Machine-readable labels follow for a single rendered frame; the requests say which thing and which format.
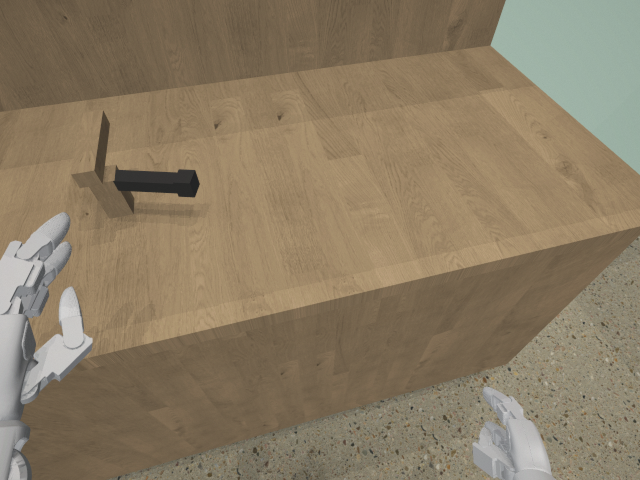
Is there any right robot hand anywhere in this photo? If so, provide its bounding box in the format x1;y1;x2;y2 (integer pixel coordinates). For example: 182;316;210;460
473;387;552;480

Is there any left robot hand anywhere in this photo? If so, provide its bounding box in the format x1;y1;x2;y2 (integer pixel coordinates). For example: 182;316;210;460
0;212;92;421

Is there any counter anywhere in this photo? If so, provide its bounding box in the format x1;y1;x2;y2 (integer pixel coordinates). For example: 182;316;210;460
0;0;640;480

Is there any tap lever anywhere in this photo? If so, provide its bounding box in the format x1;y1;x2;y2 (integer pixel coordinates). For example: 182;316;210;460
113;169;200;197

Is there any robot left forearm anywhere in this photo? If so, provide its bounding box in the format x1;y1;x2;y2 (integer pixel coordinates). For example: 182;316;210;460
0;420;32;480

